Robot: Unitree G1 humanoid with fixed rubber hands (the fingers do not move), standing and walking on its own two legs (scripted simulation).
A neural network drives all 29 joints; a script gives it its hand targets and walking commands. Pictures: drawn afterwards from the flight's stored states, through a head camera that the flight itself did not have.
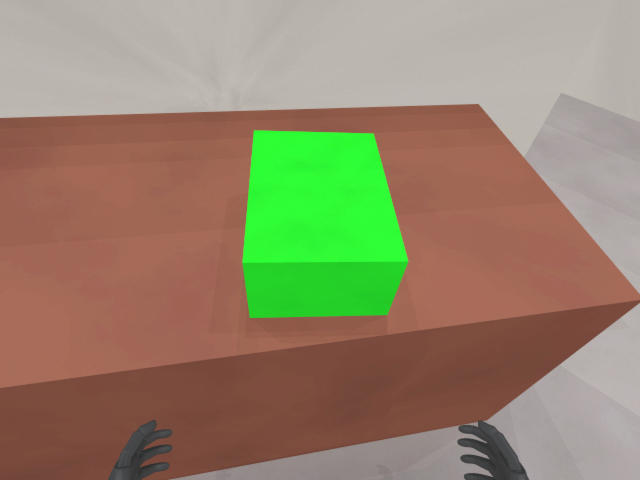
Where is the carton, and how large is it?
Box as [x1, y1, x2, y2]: [242, 130, 407, 317]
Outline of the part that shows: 254,130 242,262 250,317 387,314 407,263 407,258 373,134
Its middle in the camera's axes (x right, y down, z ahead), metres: -0.01 -0.04 +0.66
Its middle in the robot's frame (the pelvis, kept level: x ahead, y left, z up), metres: +0.53 +0.05 +0.00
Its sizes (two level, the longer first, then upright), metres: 0.305 0.222 0.142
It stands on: a pedestal, 0.71 m high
